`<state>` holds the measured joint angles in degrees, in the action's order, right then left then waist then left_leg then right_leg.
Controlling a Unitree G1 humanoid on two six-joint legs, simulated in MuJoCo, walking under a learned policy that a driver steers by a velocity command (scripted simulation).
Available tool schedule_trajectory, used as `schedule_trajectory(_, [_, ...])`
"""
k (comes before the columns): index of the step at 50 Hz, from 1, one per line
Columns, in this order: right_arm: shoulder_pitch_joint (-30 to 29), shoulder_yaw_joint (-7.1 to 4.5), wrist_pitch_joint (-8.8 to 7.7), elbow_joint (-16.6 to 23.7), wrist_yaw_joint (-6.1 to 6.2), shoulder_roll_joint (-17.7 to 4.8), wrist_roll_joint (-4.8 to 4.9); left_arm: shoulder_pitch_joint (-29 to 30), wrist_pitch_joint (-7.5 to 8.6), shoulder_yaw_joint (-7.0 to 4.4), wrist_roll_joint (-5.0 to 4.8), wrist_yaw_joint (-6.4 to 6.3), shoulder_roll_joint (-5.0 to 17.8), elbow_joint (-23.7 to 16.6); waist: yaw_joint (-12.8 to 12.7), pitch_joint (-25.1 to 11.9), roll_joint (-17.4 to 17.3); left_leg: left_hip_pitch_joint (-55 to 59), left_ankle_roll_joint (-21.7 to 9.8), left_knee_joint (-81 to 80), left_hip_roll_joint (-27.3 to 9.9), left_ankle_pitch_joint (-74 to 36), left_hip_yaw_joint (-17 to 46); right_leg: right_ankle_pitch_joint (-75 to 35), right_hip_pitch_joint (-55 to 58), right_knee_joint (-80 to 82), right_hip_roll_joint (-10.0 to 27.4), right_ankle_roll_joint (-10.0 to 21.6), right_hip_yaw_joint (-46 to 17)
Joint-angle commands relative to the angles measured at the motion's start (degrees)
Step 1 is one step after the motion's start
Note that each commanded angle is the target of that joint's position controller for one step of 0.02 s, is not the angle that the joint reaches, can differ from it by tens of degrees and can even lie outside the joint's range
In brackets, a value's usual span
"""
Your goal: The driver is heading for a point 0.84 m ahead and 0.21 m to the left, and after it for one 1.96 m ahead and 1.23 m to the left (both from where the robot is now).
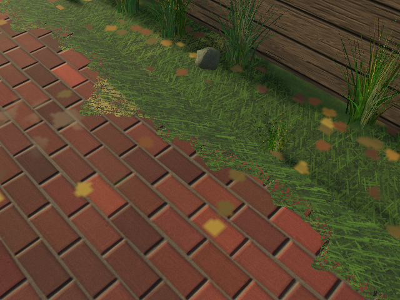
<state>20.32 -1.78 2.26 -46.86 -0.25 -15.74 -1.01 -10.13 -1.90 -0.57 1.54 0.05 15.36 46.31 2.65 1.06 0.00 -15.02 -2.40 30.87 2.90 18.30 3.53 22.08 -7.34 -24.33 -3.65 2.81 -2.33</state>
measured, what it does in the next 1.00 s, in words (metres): walks ahead, turning left: left foot, then right foot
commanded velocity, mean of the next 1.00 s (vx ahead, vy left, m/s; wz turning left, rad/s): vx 0.86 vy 0.00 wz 0.27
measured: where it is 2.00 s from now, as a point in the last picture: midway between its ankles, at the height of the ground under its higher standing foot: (47, 99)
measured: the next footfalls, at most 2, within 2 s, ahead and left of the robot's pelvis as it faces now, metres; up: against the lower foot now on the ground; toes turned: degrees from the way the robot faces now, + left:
left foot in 0.46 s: +0.36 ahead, +0.21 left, +0.00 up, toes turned +27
right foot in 0.94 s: +0.81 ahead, +0.31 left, +0.00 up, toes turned +15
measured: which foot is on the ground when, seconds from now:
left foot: up 0.00-0.44, down 0.46-0.94, up 0.96-1.00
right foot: down 0.00-0.48, up 0.50-0.92, down 0.94-1.00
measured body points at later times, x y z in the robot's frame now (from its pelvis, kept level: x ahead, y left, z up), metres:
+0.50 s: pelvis +0.24 +0.11 -0.05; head +0.28 +0.12 +0.40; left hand +0.12 +0.35 -0.18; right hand +0.53 -0.06 -0.13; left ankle +0.33 +0.20 -0.74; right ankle +0.00 -0.11 -0.65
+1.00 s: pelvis +0.67 +0.29 -0.03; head +0.69 +0.31 +0.41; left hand +0.67 +0.58 -0.16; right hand +0.80 +0.05 -0.16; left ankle +0.40 +0.28 -0.60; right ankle +0.77 +0.30 -0.74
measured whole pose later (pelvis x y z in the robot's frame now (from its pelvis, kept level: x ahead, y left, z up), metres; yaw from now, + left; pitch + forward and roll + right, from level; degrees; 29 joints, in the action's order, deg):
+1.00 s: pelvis +0.67 +0.29 -0.03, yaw +16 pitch +0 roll -1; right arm 19.4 -1.3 -4.6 -49.5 1.3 -15.5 -1.9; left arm -13.9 2.6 -2.3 1.0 1.9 16.9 47.1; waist -2.7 2.5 0.1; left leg -5.1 -1.5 72.7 4.1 20.2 -3.8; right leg 12.3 -27.7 -37.5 -7.8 10.4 7.3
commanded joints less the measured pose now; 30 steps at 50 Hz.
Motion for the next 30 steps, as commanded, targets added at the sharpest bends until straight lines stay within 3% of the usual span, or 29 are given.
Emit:
schedule_trajectory(1, [-11.4,-1.46,-2.19,8.6,0.23,-3.8,1.65,-12.7,2.78,-4.32,0.72,-1.87,16.8,1.0,-10.6,4.4,14.1,-38.0,-0.9,17.4,3.0,11.5,0.4,23.4,20.5,20.1,26.0,8.7,-30.6])
schedule_trajectory(2, [-14.1,-2.38,-2.83,9.1,0.03,-8.0,0.78,-9.6,3.69,-3.72,1.24,-2.14,13.1,0.9,-8.8,7.8,6.6,-37.4,-1.6,23.0,-2.6,4.9,4.9,23.2,14.0,20.1,26.4,9.8,-28.6])
schedule_trajectory(3, [-11.5,-2.92,-3.24,7.6,-0.97,-8.3,1.06,-4.8,4.7,-2.76,0.66,-2.0,9.5,-0.2,-5.4,7.6,6.2,-36.1,-1.2,25.2,-3.5,0.4,5.2,18.2,12.9,19.8,23.0,8.0,-23.4])
schedule_trajectory(4, [-8.8,-3.2,-3.14,5.9,-1.65,-8.4,0.92,-2.5,5.48,-2.39,0.32,-1.77,7.8,-1.0,-3.9,6.0,6.5,-35.0,-0.1,27.1,-3.9,-2.1,4.2,11.8,13.3,20.0,20.6,6.2,-17.6])
schedule_trajectory(6, [-7.6,-3.49,-2.38,4.9,-2.89,-7.8,-0.36,-3.8,6.65,-2.22,-0.12,-1.88,7.0,-1.0,-3.9,4.2,7.0,-34.6,1.1,33.1,-4.7,-4.8,1.0,5.0,12.7,20.2,18.2,5.2,-9.6])
schedule_trajectory(8, [-9.8,-3.18,-1.93,6.1,-3.62,-5.9,-0.58,-6.8,7.37,-2.39,-0.17,-1.45,7.2,0.1,-4.5,5.4,5.7,-37.6,1.6,36.4,-5.8,-7.1,-0.2,1.3,11.6,20.7,17.7,4.8,-4.8])
schedule_trajectory(11, [-14.2,-3.02,-1.41,8.2,-4.5,-5.3,-0.67,-10.0,8.03,-2.49,0.29,-0.83,7.3,1.5,-5.3,7.8,5.4,-40.2,1.7,36.0,-6.7,-10.4,-1.4,-2.0,10.0,21.8,17.2,4.2,1.0])
schedule_trajectory(15, [-21.0,-1.97,-1.55,11.5,-5.87,-4.3,-0.96,-11.4,8.86,-2.37,0.56,-0.81,7.2,2.7,-6.1,11.0,4.3,-37.8,-0.5,25.6,-8.1,-14.1,-6.4,-9.5,9.1,23.5,16.7,3.2,8.9])
schedule_trajectory(17, [-24.8,-1.05,-1.77,13.4,-6.36,-3.0,-1.12,-13.4,8.91,-2.38,0.61,-0.96,7.7,3.9,-7.0,11.9,3.4,-35.3,-2.8,19.5,-7.6,-12.9,-10.5,-19.9,11.3,22.9,17.2,2.9,12.3])
schedule_trajectory(18, [-24.8,-0.63,-1.81,13.9,-6.25,-2.5,-0.97,-13.0,8.88,-2.36,0.73,-0.99,8.1,4.1,-6.2,11.1,3.2,-31.2,-4.7,16.0,-6.3,-11.5,-12.7,-33.7,12.0,20.2,16.9,2.1,15.1])
schedule_trajectory(20, [-21.4,-0.76,-1.79,13.5,-5.43,-3.6,-0.61,-14.0,8.27,-2.76,0.95,-1.52,10.4,4.1,-3.2,5.2,5.6,-20.9,-7.6,13.8,-0.8,-7.2,-17.2,-73.1,15.8,9.0,18.0,1.2,17.6])
schedule_trajectory(21, [-14.7,-1.41,-1.98,12.0,-4.94,-5.2,-0.38,-13.4,7.2,-3.31,1.34,-1.83,12.4,3.8,0.8,0.2,7.1,-13.8,-8.9,13.9,1.7,-2.8,-17.3,-84.4,16.7,-1.8,19.1,1.3,17.8])
schedule_trajectory(22, [-4.5,-2.57,-2.3,9.3,-4.41,-7.5,-0.04,-12.2,6.22,-4.03,1.55,-1.96,14.4,3.0,5.8,-5.9,8.4,-1.9,-10.4,13.8,4.1,2.0,-16.3,-87.8,13.3,-15.2,20.4,2.1,17.0])
schedule_trajectory(23, [7.8,-4.43,-2.84,5.4,-3.44,-11.1,-0.51,-10.7,6.16,-4.19,1.19,-1.58,14.8,2.0,11.4,-11.8,5.9,16.7,-12.1,7.8,5.0,1.3,-11.4,-76.4,2.6,-32.7,19.4,1.4,16.3])
schedule_trajectory(24, [6.0,-7.14,-1.73,5.1,-2.09,-17.7,0.07,-11.2,7.27,-2.98,-0.41,-0.2,8.8,-0.7,7.4,-14.8,-10.6,36.3,-16.2,-0.7,-5.8,17.1,11.8,-24.3,-24.3,-57.0,7.9,-2.4,15.8])
schedule_trajectory(25, [3.9,-7.7,-1.35,7.1,-2.26,-22.1,-0.71,-8.2,9.22,-1.69,-0.48,0.77,6.7,-6.0,4.9,-21.3,-11.5,41.5,-23.4,-12.1,-18.5,24.2,42.0,1.1,-38.2,-71.7,1.6,-3.1,4.4])
schedule_trajectory(26, [5.3,-7.21,-1.33,6.5,-1.64,-19.0,-0.37,0.7,10.09,-1.99,0.2,0.76,9.0,-7.9,7.7,-17.4,-1.0,37.7,-20.6,-15.0,-17.6,19.3,39.3,-5.3,-42.0,-70.4,5.3,-1.8,-2.4])
schedule_trajectory(27, [5.1,-6.4,-2.06,4.0,-0.8,-16.1,-0.66,-2.4,10.32,-1.29,-0.85,0.55,7.0,-7.1,3.8,-8.9,1.3,27.1,-17.9,-16.3,-18.2,12.2,32.6,-6.8,-40.2,-65.2,8.5,-1.3,-0.8])
schedule_trajectory(28, [2.4,-5.29,-3.21,3.8,-0.34,-12.6,-0.99,-3.8,9.68,-0.81,-0.19,0.47,5.9,-6.3,0.5,-5.0,5.2,17.7,-15.0,-16.3,-16.1,7.6,25.9,-7.0,-36.2,-58.3,11.6,-0.9,-0.9])
schedule_trajectory(30, [-3.2,-3.36,-5.24,4.7,-0.11,-8.4,-0.98,-9.3,6.86,-0.28,1.06,1.14,4.5,-3.5,-4.3,-1.0,3.2,3.4,-12.9,-18.9,-12.0,4.6,16.6,-6.7,-28.0,-53.7,13.7,-0.9,-1.0])
Velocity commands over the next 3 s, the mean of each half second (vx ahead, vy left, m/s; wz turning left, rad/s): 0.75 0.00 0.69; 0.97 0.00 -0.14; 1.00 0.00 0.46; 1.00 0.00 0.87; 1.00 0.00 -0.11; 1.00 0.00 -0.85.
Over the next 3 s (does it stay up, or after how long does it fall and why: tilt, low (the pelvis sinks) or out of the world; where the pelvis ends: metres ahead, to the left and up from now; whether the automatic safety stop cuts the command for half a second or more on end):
stays up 2.08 1.48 0.00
